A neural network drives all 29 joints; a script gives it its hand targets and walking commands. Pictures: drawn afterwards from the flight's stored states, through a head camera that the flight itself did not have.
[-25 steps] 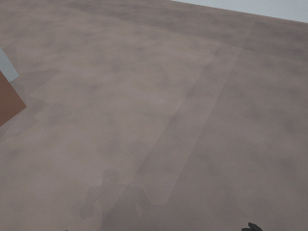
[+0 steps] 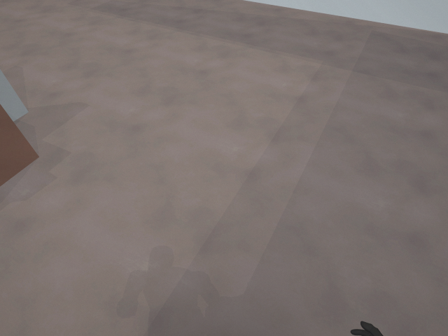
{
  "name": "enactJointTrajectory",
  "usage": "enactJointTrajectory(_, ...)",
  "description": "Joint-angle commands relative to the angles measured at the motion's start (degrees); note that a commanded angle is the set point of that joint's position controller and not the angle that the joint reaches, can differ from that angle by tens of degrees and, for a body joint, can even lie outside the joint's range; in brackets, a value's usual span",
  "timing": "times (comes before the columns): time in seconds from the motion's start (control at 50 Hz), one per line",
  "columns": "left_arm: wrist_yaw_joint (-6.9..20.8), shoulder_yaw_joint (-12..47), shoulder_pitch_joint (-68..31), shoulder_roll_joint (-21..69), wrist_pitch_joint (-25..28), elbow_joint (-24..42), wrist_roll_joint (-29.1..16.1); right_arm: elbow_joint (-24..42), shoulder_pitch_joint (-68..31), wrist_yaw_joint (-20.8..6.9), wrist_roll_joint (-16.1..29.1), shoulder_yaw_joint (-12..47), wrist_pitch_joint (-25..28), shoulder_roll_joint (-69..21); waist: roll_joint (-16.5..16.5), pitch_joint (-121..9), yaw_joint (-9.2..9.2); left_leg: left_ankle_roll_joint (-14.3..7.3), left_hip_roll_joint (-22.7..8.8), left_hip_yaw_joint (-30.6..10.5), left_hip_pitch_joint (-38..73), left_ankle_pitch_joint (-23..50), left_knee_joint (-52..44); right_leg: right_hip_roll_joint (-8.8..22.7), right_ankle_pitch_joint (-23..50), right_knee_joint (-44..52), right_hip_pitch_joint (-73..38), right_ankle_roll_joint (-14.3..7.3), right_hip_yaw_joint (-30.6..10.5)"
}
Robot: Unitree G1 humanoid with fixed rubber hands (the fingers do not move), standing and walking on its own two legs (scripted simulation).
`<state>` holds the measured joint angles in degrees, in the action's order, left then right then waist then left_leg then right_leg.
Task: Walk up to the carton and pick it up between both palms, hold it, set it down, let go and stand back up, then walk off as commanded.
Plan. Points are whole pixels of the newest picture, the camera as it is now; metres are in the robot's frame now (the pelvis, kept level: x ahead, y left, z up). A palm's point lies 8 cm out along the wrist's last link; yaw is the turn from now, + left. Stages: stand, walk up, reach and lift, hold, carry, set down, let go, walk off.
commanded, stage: stand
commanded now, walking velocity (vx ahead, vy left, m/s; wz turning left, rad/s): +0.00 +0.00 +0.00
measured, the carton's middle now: out of the picture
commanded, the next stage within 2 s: walk up in 1.70 s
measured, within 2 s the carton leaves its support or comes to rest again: neither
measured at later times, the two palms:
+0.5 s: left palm out of the picture +0.08 +0.28 -0.11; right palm out of the picture +0.11 -0.27 -0.10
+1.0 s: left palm out of the picture +0.08 +0.28 -0.11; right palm out of the picture +0.11 -0.27 -0.10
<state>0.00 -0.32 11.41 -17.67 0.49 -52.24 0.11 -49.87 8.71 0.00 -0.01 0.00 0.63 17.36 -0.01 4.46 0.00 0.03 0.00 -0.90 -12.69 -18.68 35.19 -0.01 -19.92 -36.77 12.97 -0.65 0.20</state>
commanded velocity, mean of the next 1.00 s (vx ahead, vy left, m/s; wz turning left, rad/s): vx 0.00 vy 0.00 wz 0.00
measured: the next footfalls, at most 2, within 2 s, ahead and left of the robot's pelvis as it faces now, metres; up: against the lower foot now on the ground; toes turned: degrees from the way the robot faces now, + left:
none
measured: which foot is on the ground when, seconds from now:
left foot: down 0.00-1.00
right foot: down 0.00-1.00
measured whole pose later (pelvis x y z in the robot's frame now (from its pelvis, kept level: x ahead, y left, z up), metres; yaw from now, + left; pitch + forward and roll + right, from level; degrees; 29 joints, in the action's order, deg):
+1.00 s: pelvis +0.00 +0.00 +0.01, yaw +0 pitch -4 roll +1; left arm 0.0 -0.9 11.4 -17.8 0.4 -53.6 0.1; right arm -51.6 8.1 0.0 0.0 0.0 0.6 17.4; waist 0.0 4.8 0.0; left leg 0.1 0.0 -0.7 -10.1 -16.6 30.6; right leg 0.0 -17.8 -32.2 10.5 -0.6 -0.1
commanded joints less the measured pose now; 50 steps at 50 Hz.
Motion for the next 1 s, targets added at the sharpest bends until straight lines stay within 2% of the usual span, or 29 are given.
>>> enactJointTrajectory(0.0, -0.88, -3.13, -5.45, -14.11, 2.19, 1.07, 0.06, -0.48, -7.09, 0.92, -0.50, -2.70, 1.46, 13.40, -0.52, -2.10, 1.09, -2.80, -6.81, -7.06, 1.61, 13.49, -12.34, 5.49, 15.45, 11.81, -1.01, -1.69, -6.66)
enactJointTrajectory(0.02, -0.81, -3.41, -5.31, -15.17, 2.24, 0.53, 0.62, -0.03, -6.68, 1.03, -0.36, -2.20, 1.45, 12.00, -2.75, -1.33, 1.29, -3.07, -6.70, -7.47, 0.49, 12.84, -12.53, 6.03, 15.24, 12.86, -2.80, -1.95, -7.52)
enactJointTrajectory(0.08, -0.91, -3.30, -7.61, -13.73, 2.11, 1.17, 0.69, -0.25, -6.96, 1.15, -0.19, -2.84, 1.47, 13.14, 0.37, 0.95, -0.22, -2.40, -5.66, -5.31, 1.20, 11.88, -12.25, 6.26, 14.81, 15.26, 0.42, -1.60, -8.21)
enactJointTrajectory(0.1, -1.00, -2.58, -5.48, -12.45, 2.05, 0.76, 0.01, -1.32, -6.20, 1.30, -0.54, -2.52, 1.30, 12.70, -1.76, -2.79, -0.52, -2.65, -6.22, -5.81, 4.05, 12.68, -12.00, 6.52, 16.60, 14.28, -1.17, -2.02, -7.83)
enactJointTrajectory(0.16, -0.87, -3.88, -6.89, -15.22, 1.71, 1.02, -0.16, -0.79, -6.60, 0.90, -0.54, -2.33, 1.67, 11.53, 0.28, -0.60, 0.13, -2.74, -6.00, -6.40, 1.31, 11.08, -12.58, 5.77, 12.70, 13.65, -0.94, -2.15, -7.36)
enactJointTrajectory(0.18, -0.91, -3.49, -6.20, -13.85, 1.86, 1.46, 0.52, -0.45, -7.65, 0.69, -1.11, -2.48, 1.03, 12.10, -4.20, -1.44, 0.48, -2.94, -6.25, -5.83, 0.95, 9.96, -13.38, 5.97, 14.05, 13.79, -2.38, -1.65, -6.89)
enactJointTrajectory(0.2, -0.74, -3.83, -5.40, -15.05, 1.69, 0.56, 0.35, -0.69, -5.68, 0.76, -0.95, -2.49, 1.66, 12.09, -4.27, 1.92, -0.29, -2.83, -5.39, -5.71, 0.85, 10.23, -14.26, 6.30, 13.59, 14.23, -0.57, -1.84, -8.35)
enactJointTrajectory(0.26, -0.36, -3.63, -4.32, -13.83, 1.45, 0.54, -0.19, -1.33, -6.20, 1.14, -0.48, -2.11, 1.55, 12.48, -0.34, 1.84, 1.76, -3.12, -6.62, -7.65, -1.19, 6.89, -15.46, 5.47, 11.73, 14.18, -1.81, -1.78, -7.29)
enactJointTrajectory(0.28, -0.42, -3.61, -7.51, -13.63, 1.48, 0.86, 0.33, -0.32, -6.50, 1.31, -0.81, -2.48, 1.68, 13.24, -2.66, 1.51, -0.17, -2.36, -5.37, -6.53, 0.19, 9.11, -14.34, 5.90, 12.24, 14.63, -1.09, -1.61, -7.58)
enactJointTrajectory(0.3, -0.46, -2.87, -4.76, -12.69, 1.77, 0.86, 0.01, -0.42, -7.45, 1.29, -0.65, -2.37, 1.82, 12.61, -4.80, 0.26, 1.38, -3.23, -6.56, -7.20, 1.00, 8.38, -13.89, 5.48, 12.42, 14.85, -0.97, -1.92, -7.58)
enactJointTrajectory(0.32, -0.51, -3.26, -5.29, -13.71, 1.97, 0.00, 0.51, -0.92, -4.41, 1.00, -0.36, -2.02, 2.08, 11.53, -1.07, -0.99, -0.46, -2.56, -5.61, -6.57, 2.39, 9.50, -14.83, 6.34, 13.68, 14.43, -1.67, -2.49, -7.38)
enactJointTrajectory(0.4, -0.56, -3.19, -3.63, -12.07, 1.55, 0.79, 0.12, -1.54, -6.37, 1.06, -0.67, -2.97, 2.05, 14.80, -2.76, 0.08, 0.95, -3.01, -6.14, -6.91, 0.66, 9.23, -14.55, 5.68, 15.04, 14.72, -2.12, -2.17, -7.77)
enactJointTrajectory(0.42, -0.82, -3.35, -5.67, -13.20, 1.68, 0.11, 1.17, -1.63, -6.21, 0.72, -0.27, -2.47, 2.13, 12.28, 2.22, -0.73, 0.21, -2.66, -5.98, -7.12, 1.85, 9.75, -13.96, 5.81, 15.59, 15.53, -2.34, -1.86, -7.51)
enactJointTrajectory(0.46, -0.80, -3.89, -7.20, -14.10, 1.69, 1.08, -0.14, -1.44, -6.77, 0.59, -0.49, -2.32, 1.88, 12.25, -4.48, -1.19, -0.11, -2.67, -6.18, -5.83, 1.65, 12.88, -13.33, 6.13, 16.13, 14.75, -1.96, -2.13, -7.77)
enactJointTrajectory(0.48, -0.47, -3.27, -6.63, -13.55, 1.79, 1.34, 0.65, -1.45, -7.39, 0.65, -0.26, -2.54, 1.91, 14.06, 0.01, 0.68, 0.59, -2.58, -6.15, -7.02, 1.68, 10.69, -14.23, 5.55, 16.04, 14.98, -0.19, -1.76, -6.62)
enactJointTrajectory(0.52, -0.83, -3.79, -4.12, -14.03, 1.77, -0.30, 0.18, -1.29, -5.78, 0.46, -0.64, -2.43, 1.73, 12.09, 1.65, -1.85, 0.25, -2.32, -6.39, -6.31, 3.38, 13.51, -13.95, 5.54, 16.00, 14.53, -2.13, -1.60, -6.67)
enactJointTrajectory(0.54, -0.87, -3.58, -6.94, -14.17, 1.88, -0.50, 0.71, -1.63, -5.49, 0.93, -0.53, -2.23, 1.46, 13.92, -2.80, -1.24, -0.86, -1.90, -5.57, -5.17, 5.06, 14.40, -12.93, 6.52, 16.20, 15.77, -0.84, -1.97, -7.87)
enactJointTrajectory(0.62, -0.62, -3.21, -5.64, -12.12, 1.67, 0.09, 0.14, -1.88, -6.17, 1.09, -0.52, -2.36, 1.23, 13.21, 0.96, -0.98, 0.75, -2.71, -6.56, -6.69, 0.54, 11.00, -14.38, 5.77, 15.22, 15.40, -4.20, -1.05, -6.78)
enactJointTrajectory(0.64, -0.73, -3.57, -5.91, -12.32, 1.98, -0.16, 0.36, -1.49, -6.78, 1.16, -0.74, -2.13, 1.30, 13.49, -0.97, 1.46, 1.31, -3.31, -6.22, -7.52, 0.72, 8.44, -15.07, 6.03, 11.29, 16.13, -1.03, -1.47, -8.13)
enactJointTrajectory(0.66, -0.77, -3.70, -8.02, -13.29, 1.80, 0.01, 0.85, -2.35, -5.81, 1.18, -0.69, -2.41, 1.61, 11.98, -0.36, 2.82, -0.40, -3.09, -6.40, -6.61, 0.63, 9.47, -15.50, 6.47, 13.19, 16.97, -1.01, -2.19, -8.08)
enactJointTrajectory(0.68, -0.52, -3.88, -5.28, -14.12, 1.46, -0.13, 0.50, -1.89, -6.40, 1.01, -0.55, -2.45, 1.64, 13.73, -3.36, -0.94, 0.36, -2.75, -6.50, -6.36, 2.00, 8.86, -15.10, 6.57, 12.91, 15.97, -2.02, -1.95, -8.31)
enactJointTrajectory(0.72, -0.45, -4.04, -6.36, -13.96, 1.54, -0.10, 0.41, -1.19, -6.84, 0.75, -0.49, -2.29, 1.59, 12.00, -0.70, -0.52, -0.03, -2.61, -5.78, -6.46, 2.57, 10.15, -15.37, 5.76, 13.35, 16.35, -1.75, -2.03, -7.41)
enactJointTrajectory(0.74, -0.56, -3.04, -7.45, -12.36, 1.31, 0.54, 0.20, -1.19, -6.94, 1.11, -0.86, -2.86, 1.76, 14.52, -4.36, 2.08, 1.24, -2.69, -5.51, -5.75, -0.73, 9.52, -15.66, 6.21, 14.96, 16.40, -3.60, -2.33, -7.67)
enactJointTrajectory(0.76, -0.35, -3.78, -6.16, -14.31, 1.70, 0.01, -0.02, -1.73, -6.31, 0.81, -0.21, -2.05, 1.99, 11.93, 0.07, -2.31, -0.13, -2.44, -6.50, -7.41, 2.53, 12.12, -16.18, 6.12, 14.57, 14.76, -4.29, -1.44, -7.09)
enactJointTrajectory(0.82, -0.54, -3.29, -4.50, -11.54, 1.48, -0.78, 0.22, -2.53, -5.80, 1.16, -0.57, -2.89, 1.82, 15.39, -4.75, -1.83, 1.36, -2.49, -5.97, -6.26, 2.02, 11.72, -16.38, 5.49, 16.57, 14.24, -4.62, -1.69, -7.03)
enactJointTrajectory(0.88, -0.64, -3.92, -4.92, -14.62, 1.52, -1.56, -0.05, -2.62, -5.42, 0.85, -0.20, -2.76, 1.58, 13.98, 1.89, -0.04, 0.79, -2.12, -6.24, -5.38, 4.84, 14.67, -14.20, 5.88, 12.34, 17.01, 0.24, -1.53, -7.70)
enactJointTrajectory(0.94, -0.71, -4.12, -7.38, -15.12, 1.87, 0.28, 0.35, -1.65, -6.93, 0.87, -0.61, -2.02, 1.40, 11.74, -0.11, -1.34, 0.09, -2.12, -5.47, -5.49, 4.01, 14.55, -14.93, 6.17, 14.51, 17.22, -2.12, -1.89, -8.59)
enactJointTrajectory(0.96, -0.83, -3.44, -5.98, -13.93, 1.61, -0.60, -0.07, -2.68, -6.73, 0.93, -0.40, -2.80, 1.24, 13.78, -1.92, -1.36, 1.04, -1.93, -5.62, -4.95, 4.60, 13.56, -14.47, 6.56, 15.93, 17.04, -2.89, -2.17, -7.91)
enactJointTrajectory(0.98, -0.95, -3.76, -5.30, -15.38, 1.78, -0.36, 0.27, -2.06, -4.96, 0.98, -0.07, -2.47, 1.58, 12.55, -2.01, 0.24, -0.21, -2.08, -5.50, -4.86, 3.48, 15.04, -15.03, 6.90, 17.82, 16.76, -2.59, -2.23, -8.55)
